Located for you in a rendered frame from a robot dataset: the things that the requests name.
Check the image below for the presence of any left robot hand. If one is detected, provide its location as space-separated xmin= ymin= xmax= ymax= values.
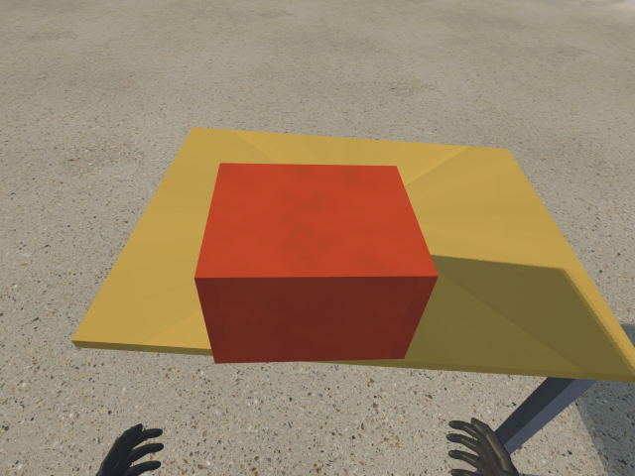
xmin=95 ymin=423 xmax=164 ymax=476

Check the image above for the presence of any table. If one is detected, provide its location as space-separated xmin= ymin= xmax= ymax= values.
xmin=71 ymin=127 xmax=635 ymax=474

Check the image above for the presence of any carton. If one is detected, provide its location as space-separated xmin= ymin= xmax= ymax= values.
xmin=194 ymin=163 xmax=439 ymax=364

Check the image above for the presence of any right robot hand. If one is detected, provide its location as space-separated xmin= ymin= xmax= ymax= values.
xmin=446 ymin=417 xmax=519 ymax=476

